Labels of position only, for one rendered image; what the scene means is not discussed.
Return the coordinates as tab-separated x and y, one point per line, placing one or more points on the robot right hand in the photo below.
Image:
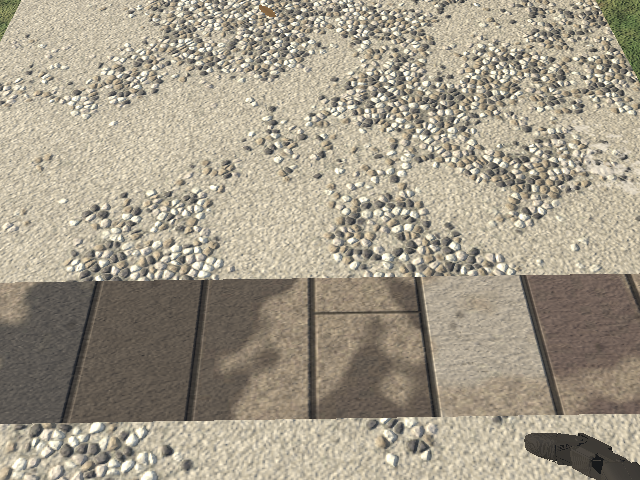
585	454

